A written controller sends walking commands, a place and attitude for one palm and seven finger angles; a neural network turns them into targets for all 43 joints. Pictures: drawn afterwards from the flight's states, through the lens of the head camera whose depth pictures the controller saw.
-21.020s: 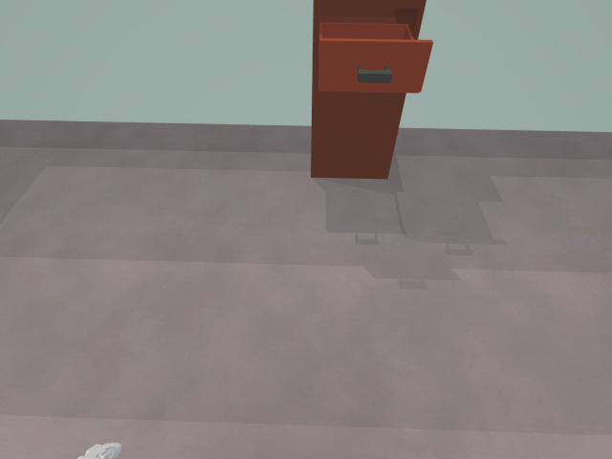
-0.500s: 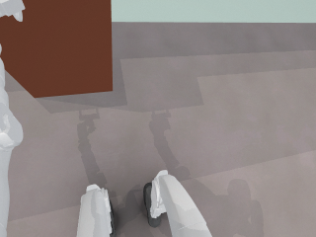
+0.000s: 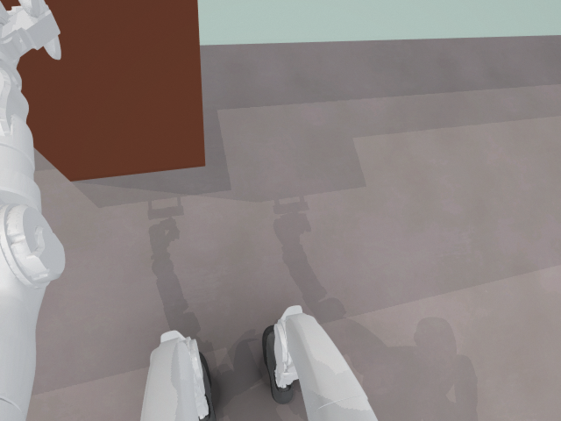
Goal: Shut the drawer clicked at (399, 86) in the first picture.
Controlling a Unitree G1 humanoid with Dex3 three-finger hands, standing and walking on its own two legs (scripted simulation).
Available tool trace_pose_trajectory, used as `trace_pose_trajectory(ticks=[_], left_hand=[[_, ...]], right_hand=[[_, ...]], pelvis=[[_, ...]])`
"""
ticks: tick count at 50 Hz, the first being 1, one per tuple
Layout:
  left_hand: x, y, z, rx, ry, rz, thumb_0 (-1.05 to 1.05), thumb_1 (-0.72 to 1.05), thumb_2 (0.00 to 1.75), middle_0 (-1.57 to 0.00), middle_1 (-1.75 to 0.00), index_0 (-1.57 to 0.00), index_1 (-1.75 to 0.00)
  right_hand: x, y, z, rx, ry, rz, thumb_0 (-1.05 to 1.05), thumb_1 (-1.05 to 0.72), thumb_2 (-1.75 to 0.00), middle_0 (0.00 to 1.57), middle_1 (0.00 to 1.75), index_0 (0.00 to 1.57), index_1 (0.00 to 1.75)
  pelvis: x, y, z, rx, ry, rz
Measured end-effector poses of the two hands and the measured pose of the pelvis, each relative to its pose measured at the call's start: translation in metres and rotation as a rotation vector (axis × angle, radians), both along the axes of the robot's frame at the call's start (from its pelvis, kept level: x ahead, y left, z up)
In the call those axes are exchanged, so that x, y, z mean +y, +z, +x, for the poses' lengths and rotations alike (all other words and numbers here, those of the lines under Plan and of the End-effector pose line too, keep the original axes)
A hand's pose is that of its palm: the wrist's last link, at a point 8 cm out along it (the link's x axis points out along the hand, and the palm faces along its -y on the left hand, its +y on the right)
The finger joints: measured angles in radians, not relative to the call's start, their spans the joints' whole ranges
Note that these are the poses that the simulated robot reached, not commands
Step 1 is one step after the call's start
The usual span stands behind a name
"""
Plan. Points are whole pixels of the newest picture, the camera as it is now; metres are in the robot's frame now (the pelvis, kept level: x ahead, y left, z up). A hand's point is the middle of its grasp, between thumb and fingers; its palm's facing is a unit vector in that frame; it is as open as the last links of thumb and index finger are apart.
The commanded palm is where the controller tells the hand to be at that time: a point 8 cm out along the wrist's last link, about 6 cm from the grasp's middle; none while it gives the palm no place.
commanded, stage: pull the fist back off the drawer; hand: left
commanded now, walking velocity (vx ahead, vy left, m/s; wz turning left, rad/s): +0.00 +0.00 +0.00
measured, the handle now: out of the picture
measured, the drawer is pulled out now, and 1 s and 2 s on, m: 0.00 0.00 0.00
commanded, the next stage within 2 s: draw the hand back to the body in 0.16 s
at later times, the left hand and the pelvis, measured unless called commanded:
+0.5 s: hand (23, 57) +0.52 +0.19 +0.10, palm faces +0.04 -1.00 -0.06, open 3.3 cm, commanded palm +0.48 +0.23 +0.12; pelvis +0.06 +0.00 +0.06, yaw +1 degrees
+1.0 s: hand out of the picture +0.36 +0.22 +0.19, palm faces +0.24 -0.93 -0.28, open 3.3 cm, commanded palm +0.31 +0.26 +0.22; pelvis +0.07 -0.01 +0.12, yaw +3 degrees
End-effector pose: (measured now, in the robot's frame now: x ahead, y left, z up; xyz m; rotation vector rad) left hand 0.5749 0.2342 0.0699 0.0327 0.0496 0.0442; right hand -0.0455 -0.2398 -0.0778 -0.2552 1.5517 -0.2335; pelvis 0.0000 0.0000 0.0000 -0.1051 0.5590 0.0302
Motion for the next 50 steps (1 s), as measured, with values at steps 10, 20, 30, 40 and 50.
trace_pose_trajectory(ticks=[10,20,30,40,50], left_hand=[[0.000,-0.005,-0.007,0.012,0.019,-0.004,0.02,0.89,0.90,-1.40,-1.60,-1.40,-1.60],[0.004,0.012,-0.032,-0.031,-0.009,0.028,0.02,0.90,0.90,-1.39,-1.60,-1.39,-1.60],[0.016,0.057,-0.112,-0.021,0.027,0.013,0.02,0.90,0.90,-1.40,-1.60,-1.40,-1.60],[0.022,0.099,-0.175,-0.045,0.006,0.044,0.02,0.90,0.90,-1.40,-1.60,-1.40,-1.60],[0.028,0.141,-0.247,0.039,0.213,0.244,0.02,0.89,0.90,-1.40,-1.60,-1.40,-1.60]], right_hand=[[-0.009,0.004,0.048,-0.057,0.017,0.013,0.00,-0.90,-0.90,0.20,0.30,0.21,0.30],[-0.017,0.013,0.102,-0.120,0.016,0.033,0.01,-0.90,-0.90,0.20,0.30,0.20,0.30],[-0.015,0.052,0.186,-0.362,0.089,0.064,0.01,-0.90,-0.90,0.20,0.30,0.20,0.30],[-0.012,0.082,0.253,-0.614,0.153,0.069,0.01,-0.90,-0.90,0.20,0.30,0.20,0.30],[0.016,0.115,0.294,-0.751,0.207,0.099,0.01,-0.90,-0.90,0.20,0.30,0.20,0.30]], pelvis=[[0.000,0.015,0.025,-0.020,-0.007,0.018],[-0.002,0.035,0.048,-0.054,-0.012,0.035],[-0.005,0.077,0.071,-0.197,0.008,0.057],[-0.005,0.094,0.072,-0.331,0.020,0.078],[-0.006,0.120,0.069,-0.489,0.027,0.108]])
